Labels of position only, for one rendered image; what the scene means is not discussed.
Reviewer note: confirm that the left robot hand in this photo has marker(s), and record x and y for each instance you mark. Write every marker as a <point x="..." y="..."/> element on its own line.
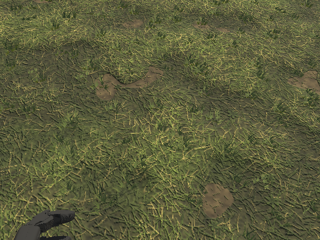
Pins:
<point x="42" y="222"/>

